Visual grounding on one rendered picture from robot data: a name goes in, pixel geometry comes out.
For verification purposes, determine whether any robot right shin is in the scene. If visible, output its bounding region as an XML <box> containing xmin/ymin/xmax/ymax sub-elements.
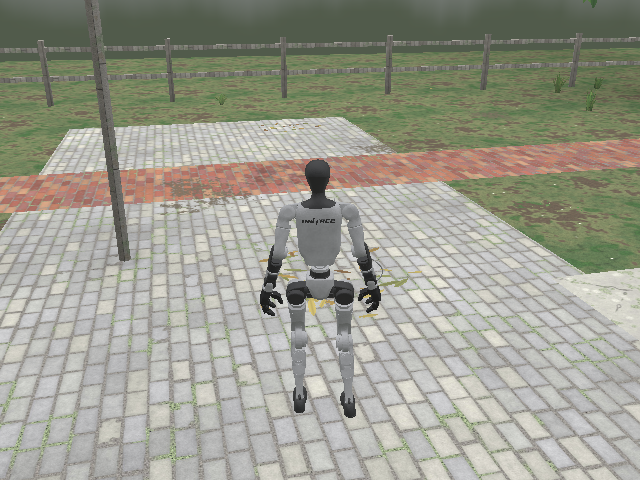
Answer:
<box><xmin>339</xmin><ymin>334</ymin><xmax>354</xmax><ymax>404</ymax></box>

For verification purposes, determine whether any robot left forearm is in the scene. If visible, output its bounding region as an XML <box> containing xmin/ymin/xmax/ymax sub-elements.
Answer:
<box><xmin>262</xmin><ymin>245</ymin><xmax>282</xmax><ymax>292</ymax></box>

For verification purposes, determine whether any robot right upper arm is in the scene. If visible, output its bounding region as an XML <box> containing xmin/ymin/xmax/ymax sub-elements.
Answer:
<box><xmin>339</xmin><ymin>202</ymin><xmax>367</xmax><ymax>258</ymax></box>

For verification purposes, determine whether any robot left upper arm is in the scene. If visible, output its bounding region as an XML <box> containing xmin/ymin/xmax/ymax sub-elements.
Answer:
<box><xmin>272</xmin><ymin>203</ymin><xmax>298</xmax><ymax>260</ymax></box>

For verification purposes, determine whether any robot left thigh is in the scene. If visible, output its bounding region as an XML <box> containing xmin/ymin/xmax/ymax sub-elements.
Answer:
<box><xmin>286</xmin><ymin>279</ymin><xmax>308</xmax><ymax>349</ymax></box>

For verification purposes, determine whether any robot right forearm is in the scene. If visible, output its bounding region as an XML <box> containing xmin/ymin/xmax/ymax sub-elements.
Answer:
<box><xmin>357</xmin><ymin>242</ymin><xmax>378</xmax><ymax>290</ymax></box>

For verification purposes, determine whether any robot left hand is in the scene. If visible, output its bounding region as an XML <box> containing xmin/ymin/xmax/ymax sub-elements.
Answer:
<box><xmin>260</xmin><ymin>289</ymin><xmax>283</xmax><ymax>316</ymax></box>

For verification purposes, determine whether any robot right hand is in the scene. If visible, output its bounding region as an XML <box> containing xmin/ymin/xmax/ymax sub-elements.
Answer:
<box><xmin>358</xmin><ymin>286</ymin><xmax>381</xmax><ymax>313</ymax></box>

